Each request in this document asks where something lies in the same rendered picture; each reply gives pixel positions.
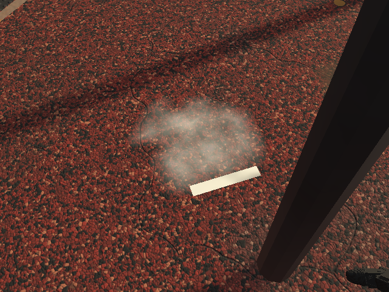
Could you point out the right robot hand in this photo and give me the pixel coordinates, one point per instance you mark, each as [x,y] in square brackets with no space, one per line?
[371,277]

